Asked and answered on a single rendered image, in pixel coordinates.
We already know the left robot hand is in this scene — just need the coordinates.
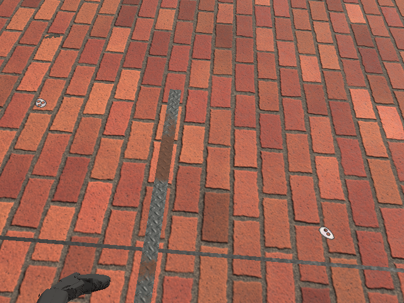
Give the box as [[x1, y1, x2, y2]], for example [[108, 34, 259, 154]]
[[37, 272, 110, 303]]

